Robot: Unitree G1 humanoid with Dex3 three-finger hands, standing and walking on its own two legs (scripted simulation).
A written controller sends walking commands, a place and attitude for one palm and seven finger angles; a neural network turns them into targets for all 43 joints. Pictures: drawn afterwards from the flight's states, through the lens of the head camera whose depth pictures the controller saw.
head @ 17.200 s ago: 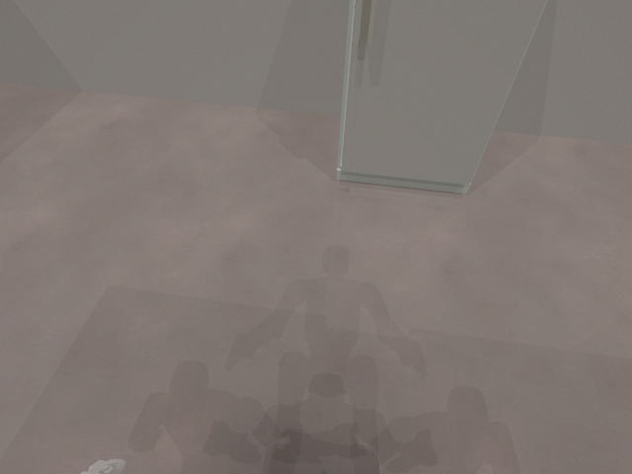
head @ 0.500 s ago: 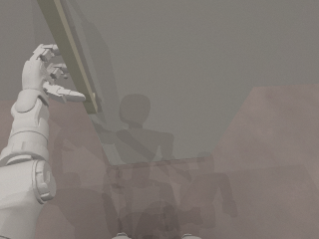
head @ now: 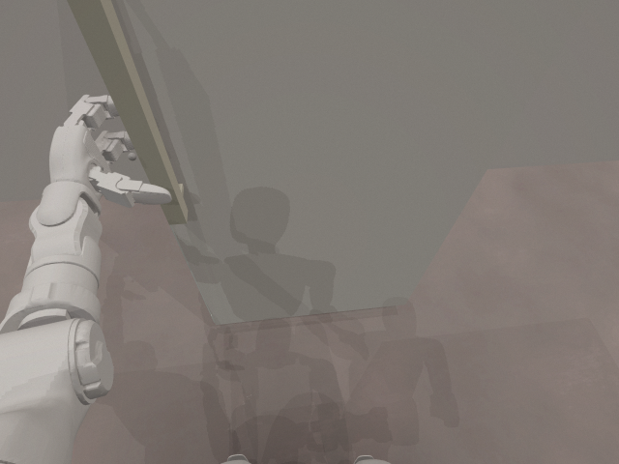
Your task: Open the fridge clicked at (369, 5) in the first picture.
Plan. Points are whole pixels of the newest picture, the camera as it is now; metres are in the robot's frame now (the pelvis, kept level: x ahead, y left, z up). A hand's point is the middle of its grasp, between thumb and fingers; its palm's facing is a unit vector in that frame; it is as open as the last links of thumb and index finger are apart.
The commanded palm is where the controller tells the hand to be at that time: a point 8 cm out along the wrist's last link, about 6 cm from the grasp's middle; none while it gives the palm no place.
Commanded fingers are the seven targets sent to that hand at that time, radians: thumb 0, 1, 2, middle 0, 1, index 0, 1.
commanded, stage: slide the fingers in behind the handle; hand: left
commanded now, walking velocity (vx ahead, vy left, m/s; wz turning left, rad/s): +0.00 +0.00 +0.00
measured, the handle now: (144, 113) +0.52 +0.20 +0.16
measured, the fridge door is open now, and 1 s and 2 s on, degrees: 0 0 0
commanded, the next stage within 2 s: grip the handle and tug to test in 1.46 s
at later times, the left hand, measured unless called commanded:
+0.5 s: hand (153, 156) +0.47 +0.19 +0.13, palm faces +0.08 -1.00 +0.00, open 14.0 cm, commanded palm +0.44 +0.23 +0.13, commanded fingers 0.00 -0.50 0.30 -0.30 -1.20 -0.30 -1.20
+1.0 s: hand (166, 155) +0.48 +0.17 +0.12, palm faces +0.08 -1.00 +0.00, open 14.0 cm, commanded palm +0.45 +0.22 +0.13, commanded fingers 0.00 -0.50 0.30 -0.30 -1.20 -0.30 -1.20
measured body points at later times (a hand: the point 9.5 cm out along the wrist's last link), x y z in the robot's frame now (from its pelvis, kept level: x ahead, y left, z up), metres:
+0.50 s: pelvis +0.00 -0.01 +0.00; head +0.06 +0.00 +0.45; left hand +0.46 +0.24 +0.13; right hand +0.06 -0.27 -0.12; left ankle +0.02 +0.12 -0.71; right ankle +0.00 -0.13 -0.71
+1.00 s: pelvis +0.00 -0.01 +0.00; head +0.07 -0.01 +0.45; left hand +0.47 +0.22 +0.13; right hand +0.05 -0.28 -0.12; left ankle +0.02 +0.12 -0.71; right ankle +0.00 -0.13 -0.71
